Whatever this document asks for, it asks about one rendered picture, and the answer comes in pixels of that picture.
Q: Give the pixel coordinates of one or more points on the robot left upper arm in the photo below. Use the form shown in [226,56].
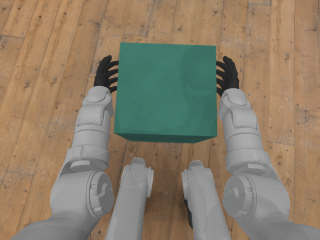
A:
[78,201]

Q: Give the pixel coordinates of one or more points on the left robot forearm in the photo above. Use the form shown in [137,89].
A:
[89,150]

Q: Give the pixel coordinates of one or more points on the right robot hand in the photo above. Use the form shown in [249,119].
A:
[229,76]

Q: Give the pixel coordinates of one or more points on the carton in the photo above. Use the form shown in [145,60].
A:
[166,93]

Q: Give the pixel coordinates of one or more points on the robot right upper arm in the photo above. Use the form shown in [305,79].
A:
[261,206]

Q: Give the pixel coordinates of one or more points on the right robot forearm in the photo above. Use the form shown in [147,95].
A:
[245,151]

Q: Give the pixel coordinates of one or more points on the left robot hand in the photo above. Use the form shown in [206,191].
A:
[103,75]

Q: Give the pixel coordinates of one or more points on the robot right shin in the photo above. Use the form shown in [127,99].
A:
[207,170]

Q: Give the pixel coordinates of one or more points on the right robot foot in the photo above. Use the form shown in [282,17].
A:
[189,213]

